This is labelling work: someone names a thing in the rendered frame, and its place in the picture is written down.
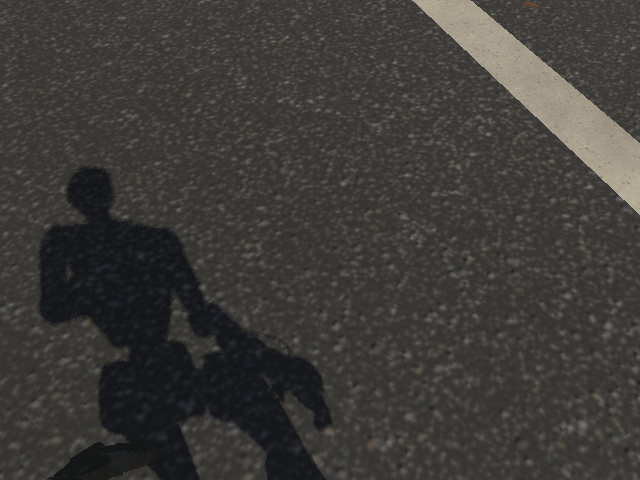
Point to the robot left hand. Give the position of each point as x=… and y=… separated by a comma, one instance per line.
x=99, y=462

